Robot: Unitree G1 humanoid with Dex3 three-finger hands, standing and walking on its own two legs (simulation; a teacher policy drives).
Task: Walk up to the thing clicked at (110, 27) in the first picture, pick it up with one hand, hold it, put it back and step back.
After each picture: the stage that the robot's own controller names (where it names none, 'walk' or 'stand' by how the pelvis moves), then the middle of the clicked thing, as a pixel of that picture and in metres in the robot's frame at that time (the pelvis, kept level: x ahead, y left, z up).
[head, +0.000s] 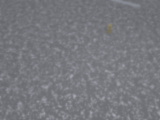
stand; (109, 28) +1.77 -0.40 -0.72
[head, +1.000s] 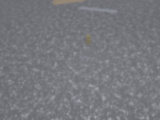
walk; (88, 39) +1.65 +0.03 -0.69
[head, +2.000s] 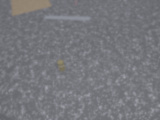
walk; (61, 65) +1.07 +0.30 -0.71
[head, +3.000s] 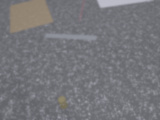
walk; (62, 102) +0.67 +0.26 -0.72
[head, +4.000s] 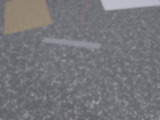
stand; out of the picture +0.43 +0.22 -0.70
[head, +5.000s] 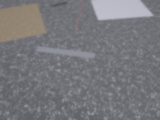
stand; out of the picture +0.38 +0.22 -0.72
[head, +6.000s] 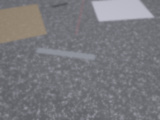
stand; out of the picture +0.36 +0.21 -0.73
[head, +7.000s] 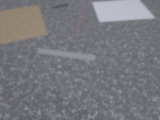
stand; out of the picture +0.37 +0.21 -0.73
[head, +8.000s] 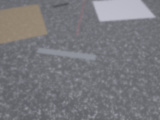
stand; out of the picture +0.36 +0.21 -0.73
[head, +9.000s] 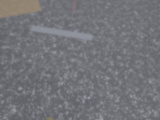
go down; out of the picture +0.39 +0.21 -0.69
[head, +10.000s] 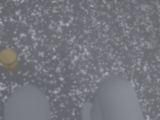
go down; (9, 60) +0.46 +0.23 -0.29
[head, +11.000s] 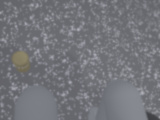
close in; (21, 62) +0.46 +0.22 -0.30
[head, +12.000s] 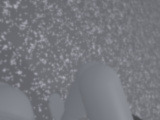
close in; out of the picture +0.45 +0.26 -0.23
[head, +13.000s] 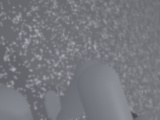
close; out of the picture +0.44 +0.27 -0.23
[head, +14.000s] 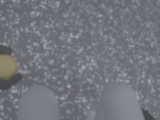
lift; (6, 70) +0.37 +0.25 -0.08
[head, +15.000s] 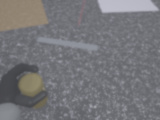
hold; (34, 91) +0.33 +0.16 +0.05
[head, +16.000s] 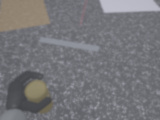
hold; (40, 97) +0.32 +0.16 +0.02
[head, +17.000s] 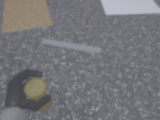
hold; (39, 95) +0.32 +0.16 +0.03
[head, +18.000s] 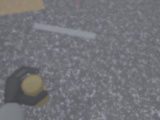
crouch; (36, 91) +0.34 +0.17 -0.02
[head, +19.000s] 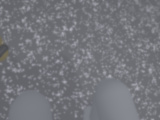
lower; out of the picture +0.48 +0.23 -0.08
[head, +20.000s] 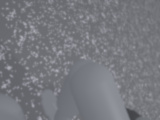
lower; out of the picture +0.45 +0.29 -0.23
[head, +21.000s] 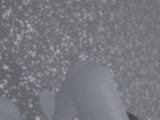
lower; out of the picture +0.45 +0.28 -0.24
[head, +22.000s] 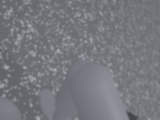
lower; out of the picture +0.46 +0.28 -0.24
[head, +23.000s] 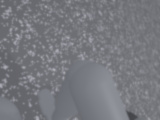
lower; out of the picture +0.46 +0.28 -0.24
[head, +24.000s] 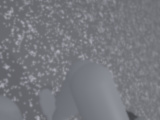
loosen; out of the picture +0.46 +0.28 -0.24
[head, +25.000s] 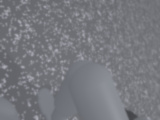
withdraw; out of the picture +0.45 +0.28 -0.24
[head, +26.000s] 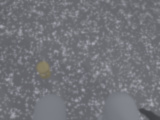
walk; (44, 70) +0.48 +0.20 -0.40
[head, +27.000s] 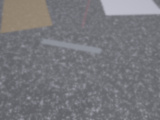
stand; out of the picture +0.40 +0.16 -0.66
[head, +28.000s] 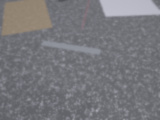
stand; out of the picture +0.41 +0.18 -0.67
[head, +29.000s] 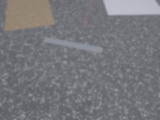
stand; out of the picture +0.41 +0.18 -0.68
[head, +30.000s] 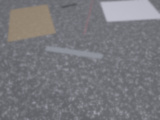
stand; out of the picture +0.42 +0.19 -0.72
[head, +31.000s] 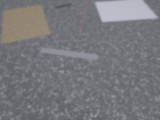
stand; out of the picture +0.39 +0.20 -0.73
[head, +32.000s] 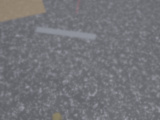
walk; (57, 119) +0.42 +0.20 -0.71
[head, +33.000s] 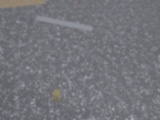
walk; (57, 95) +0.61 +0.15 -0.71
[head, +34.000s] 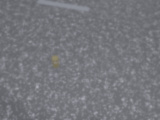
walk; (55, 61) +0.93 +0.24 -0.70
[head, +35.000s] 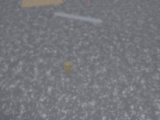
stand; (67, 67) +1.01 +0.16 -0.70
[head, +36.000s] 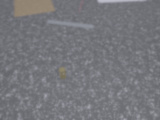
stand; (62, 73) +1.01 +0.19 -0.72
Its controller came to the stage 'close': yes
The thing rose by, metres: 0.71
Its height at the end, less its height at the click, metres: +0.00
